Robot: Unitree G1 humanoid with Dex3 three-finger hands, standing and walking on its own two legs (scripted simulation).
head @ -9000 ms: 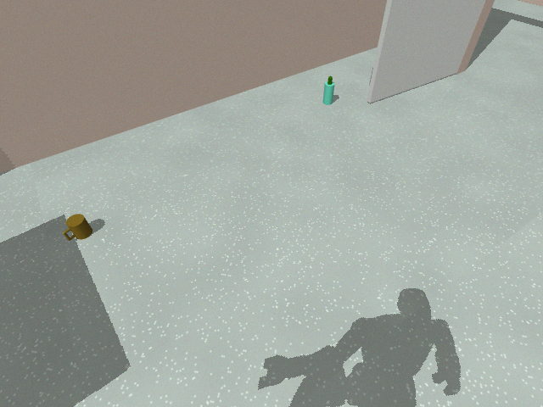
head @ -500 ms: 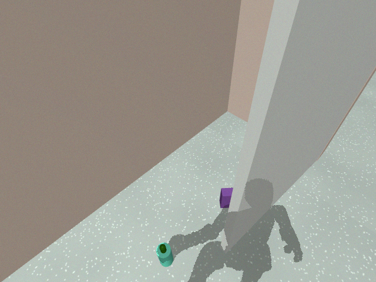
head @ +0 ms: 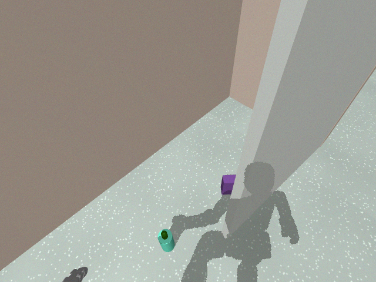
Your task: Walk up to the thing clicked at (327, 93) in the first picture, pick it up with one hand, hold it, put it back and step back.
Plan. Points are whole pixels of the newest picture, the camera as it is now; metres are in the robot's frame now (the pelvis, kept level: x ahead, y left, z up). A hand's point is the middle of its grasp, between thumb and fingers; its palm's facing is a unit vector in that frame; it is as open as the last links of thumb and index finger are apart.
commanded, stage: go down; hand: left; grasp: from the side
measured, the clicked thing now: (166, 239) +0.40 +0.17 -0.68
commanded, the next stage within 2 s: none
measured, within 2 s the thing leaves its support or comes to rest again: neither
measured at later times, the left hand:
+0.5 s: hand out of the picture +0.15 +0.27 -0.18, palm faces +0.04 -0.95 -0.32, open 16.8 cm
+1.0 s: hand out of the picture +0.15 +0.27 -0.19, palm faces +0.05 -0.95 -0.32, open 17.3 cm
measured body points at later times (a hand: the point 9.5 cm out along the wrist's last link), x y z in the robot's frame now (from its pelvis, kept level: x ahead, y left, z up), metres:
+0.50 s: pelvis +0.00 +0.01 -0.05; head +0.06 +0.02 +0.40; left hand +0.15 +0.32 -0.16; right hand +0.12 -0.25 -0.14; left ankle +0.01 +0.14 -0.74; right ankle +0.00 -0.12 -0.74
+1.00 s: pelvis +0.00 +0.02 -0.09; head +0.07 +0.04 +0.36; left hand +0.14 +0.32 -0.17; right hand +0.16 -0.23 -0.16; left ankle +0.01 +0.14 -0.74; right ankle +0.00 -0.12 -0.74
